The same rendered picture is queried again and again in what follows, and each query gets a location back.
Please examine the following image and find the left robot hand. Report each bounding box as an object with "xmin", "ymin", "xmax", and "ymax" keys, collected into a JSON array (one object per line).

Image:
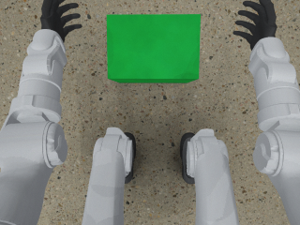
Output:
[{"xmin": 40, "ymin": 0, "xmax": 83, "ymax": 42}]

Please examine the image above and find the carton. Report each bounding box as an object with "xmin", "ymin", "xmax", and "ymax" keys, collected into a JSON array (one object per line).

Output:
[{"xmin": 106, "ymin": 14, "xmax": 201, "ymax": 83}]

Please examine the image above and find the right robot hand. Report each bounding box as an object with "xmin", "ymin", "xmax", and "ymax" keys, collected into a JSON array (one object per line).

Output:
[{"xmin": 232, "ymin": 0, "xmax": 278, "ymax": 50}]

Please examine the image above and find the robot left upper arm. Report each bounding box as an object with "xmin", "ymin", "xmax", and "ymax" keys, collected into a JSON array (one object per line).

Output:
[{"xmin": 0, "ymin": 121, "xmax": 68, "ymax": 225}]

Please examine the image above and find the robot left foot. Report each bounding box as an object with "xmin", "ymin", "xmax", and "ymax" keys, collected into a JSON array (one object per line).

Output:
[{"xmin": 124, "ymin": 132, "xmax": 136, "ymax": 184}]

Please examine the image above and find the robot right upper arm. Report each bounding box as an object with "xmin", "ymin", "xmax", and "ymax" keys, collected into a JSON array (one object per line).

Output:
[{"xmin": 252, "ymin": 129, "xmax": 300, "ymax": 225}]

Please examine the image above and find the right robot forearm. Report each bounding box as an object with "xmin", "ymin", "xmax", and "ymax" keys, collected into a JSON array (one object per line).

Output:
[{"xmin": 248, "ymin": 37, "xmax": 300, "ymax": 132}]

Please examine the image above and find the robot right shin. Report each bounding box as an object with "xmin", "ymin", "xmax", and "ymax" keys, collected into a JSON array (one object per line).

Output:
[{"xmin": 187, "ymin": 128, "xmax": 229, "ymax": 178}]

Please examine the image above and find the left robot forearm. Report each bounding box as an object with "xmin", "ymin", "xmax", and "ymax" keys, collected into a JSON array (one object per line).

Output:
[{"xmin": 0, "ymin": 29, "xmax": 68, "ymax": 168}]

